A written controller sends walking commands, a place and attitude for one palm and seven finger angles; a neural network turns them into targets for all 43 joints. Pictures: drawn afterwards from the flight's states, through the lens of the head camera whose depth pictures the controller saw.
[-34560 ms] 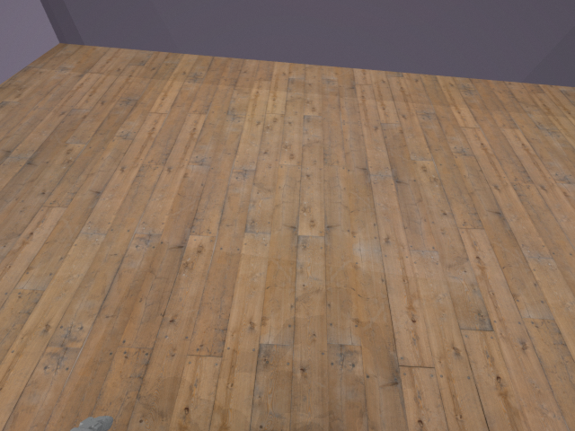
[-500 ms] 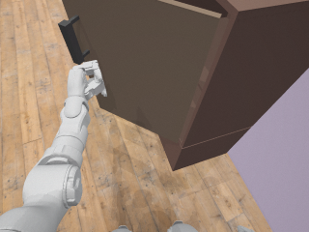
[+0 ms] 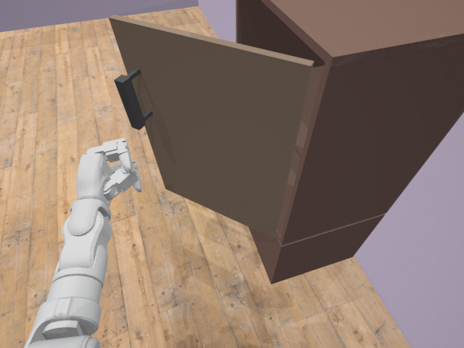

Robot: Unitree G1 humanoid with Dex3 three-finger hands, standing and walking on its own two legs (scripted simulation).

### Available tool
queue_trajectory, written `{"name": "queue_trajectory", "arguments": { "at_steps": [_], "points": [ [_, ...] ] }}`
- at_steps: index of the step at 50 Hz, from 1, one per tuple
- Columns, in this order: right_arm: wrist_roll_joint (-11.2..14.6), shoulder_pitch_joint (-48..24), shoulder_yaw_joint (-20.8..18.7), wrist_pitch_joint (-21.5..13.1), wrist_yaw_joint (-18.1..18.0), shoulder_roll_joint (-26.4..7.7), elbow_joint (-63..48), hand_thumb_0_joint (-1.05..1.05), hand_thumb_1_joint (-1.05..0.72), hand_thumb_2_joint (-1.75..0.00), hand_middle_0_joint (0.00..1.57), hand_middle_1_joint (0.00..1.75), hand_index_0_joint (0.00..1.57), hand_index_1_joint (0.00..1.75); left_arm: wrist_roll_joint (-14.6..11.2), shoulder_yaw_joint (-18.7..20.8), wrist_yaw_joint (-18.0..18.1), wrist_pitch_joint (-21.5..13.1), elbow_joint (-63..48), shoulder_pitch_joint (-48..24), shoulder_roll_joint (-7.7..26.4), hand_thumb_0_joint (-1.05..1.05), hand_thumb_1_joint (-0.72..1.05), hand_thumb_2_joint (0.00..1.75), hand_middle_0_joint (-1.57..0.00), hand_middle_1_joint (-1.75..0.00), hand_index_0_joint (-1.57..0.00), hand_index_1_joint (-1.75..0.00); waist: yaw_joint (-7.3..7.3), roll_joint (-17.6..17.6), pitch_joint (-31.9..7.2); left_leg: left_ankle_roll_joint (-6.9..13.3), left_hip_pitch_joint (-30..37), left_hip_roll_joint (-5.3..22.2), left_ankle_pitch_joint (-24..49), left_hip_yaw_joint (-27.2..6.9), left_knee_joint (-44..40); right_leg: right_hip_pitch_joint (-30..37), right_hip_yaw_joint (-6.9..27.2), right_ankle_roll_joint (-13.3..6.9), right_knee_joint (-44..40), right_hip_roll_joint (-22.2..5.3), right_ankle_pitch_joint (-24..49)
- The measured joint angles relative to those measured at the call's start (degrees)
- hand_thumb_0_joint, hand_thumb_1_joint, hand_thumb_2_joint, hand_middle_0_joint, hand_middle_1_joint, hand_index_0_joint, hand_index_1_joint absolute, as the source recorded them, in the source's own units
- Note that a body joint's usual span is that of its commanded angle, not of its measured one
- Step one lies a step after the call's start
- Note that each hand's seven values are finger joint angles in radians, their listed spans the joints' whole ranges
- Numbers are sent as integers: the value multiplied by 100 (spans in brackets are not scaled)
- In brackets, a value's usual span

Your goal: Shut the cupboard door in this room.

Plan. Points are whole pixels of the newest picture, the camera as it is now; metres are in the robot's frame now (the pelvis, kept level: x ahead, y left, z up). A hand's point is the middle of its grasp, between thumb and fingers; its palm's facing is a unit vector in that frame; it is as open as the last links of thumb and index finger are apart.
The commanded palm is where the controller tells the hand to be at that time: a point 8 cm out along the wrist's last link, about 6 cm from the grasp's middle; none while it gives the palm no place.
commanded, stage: draw the hand back to the body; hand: left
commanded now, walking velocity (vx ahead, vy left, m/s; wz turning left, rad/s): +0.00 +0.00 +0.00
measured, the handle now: (137, 99) +0.65 +0.24 +0.07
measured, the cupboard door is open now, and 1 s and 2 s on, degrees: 45 45 45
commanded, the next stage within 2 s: step back with the hand held close in 1.16 s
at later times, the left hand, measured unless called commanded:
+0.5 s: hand (51, 229) +0.25 +0.24 +0.15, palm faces +0.36 -0.89 -0.29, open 4.0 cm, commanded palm +0.20 +0.28 +0.17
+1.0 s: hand out of the picture +0.18 +0.28 +0.17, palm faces +0.51 -0.76 -0.39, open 7.2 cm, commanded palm +0.14 +0.31 +0.19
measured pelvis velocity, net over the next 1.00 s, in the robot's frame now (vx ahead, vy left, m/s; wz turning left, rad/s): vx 0.01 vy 0.01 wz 0.04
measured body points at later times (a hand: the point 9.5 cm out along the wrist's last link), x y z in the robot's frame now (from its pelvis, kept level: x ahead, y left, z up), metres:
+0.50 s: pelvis +0.01 +0.00 +0.02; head +0.00 -0.02 +0.47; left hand +0.23 +0.29 +0.17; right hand +0.22 -0.19 -0.06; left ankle -0.02 +0.10 -0.72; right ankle +0.01 -0.10 -0.72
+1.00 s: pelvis +0.01 +0.01 +0.02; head -0.01 -0.02 +0.47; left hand +0.15 +0.32 +0.20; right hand +0.21 -0.21 -0.07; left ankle -0.02 +0.10 -0.72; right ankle +0.01 -0.10 -0.72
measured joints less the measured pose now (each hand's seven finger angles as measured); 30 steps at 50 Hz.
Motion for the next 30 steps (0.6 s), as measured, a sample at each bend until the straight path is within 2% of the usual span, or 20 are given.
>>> {"name": "queue_trajectory", "arguments": {
  "at_steps": [5, 10, 15, 22, 30],
  "points": [
    [86, -438, 31, -167, -115, -70, -105, 2, -90, -90, 20, 30, 20, 30, -217, -120, -255, 417, -694, 538, 29, 2, 90, 90, -127, -147, -127, -148, 183, 17, 16, 2, 403, -55, 120, -56, -260, 416, -49, 7, -225, -46, 71],
    [37, -965, 64, -115, -260, 4, -225, 2, -90, -90, 20, 30, 20, 30, 332, -483, 424, 716, -1613, 1249, 144, 2, 90, 90, -119, -139, -120, -139, 326, -1, 198, -1, 963, -109, 321, -94, -717, 970, -76, 18, -624, -83, 215],
    [-27, -1233, 169, -64, -306, 99, -298, 1, -90, -90, 20, 30, 20, 30, 576, -573, 820, 925, -2363, 1893, 148, 2, 89, 90, -108, -126, -108, -127, 469, -1, 357, -1, 1461, -138, 507, -150, -1163, 1490, -122, 22, -1069, -96, 380],
    [-130, -1220, 294, -42, -257, 228, -260, 1, -90, -90, 20, 30, 20, 30, 681, -418, 1016, 1085, -3234, 2649, 221, 2, 89, 90, -90, -106, -90, -107, 603, 101, 487, 7, 1926, -168, 637, -194, -1558, 1970, -155, 40, -1463, -110, 493],
    [-201, -985, 282, -1, -190, 285, -103, 2, -90, -90, 21, 30, 20, 30, 683, 11, 1055, 1112, -4093, 3551, 353, 2, 89, 90, -68, -82, -69, -83, 609, 211, 509, 19, 2092, -178, 629, -184, -1670, 2132, -141, 63, -1573, -114, 488]
  ]
}}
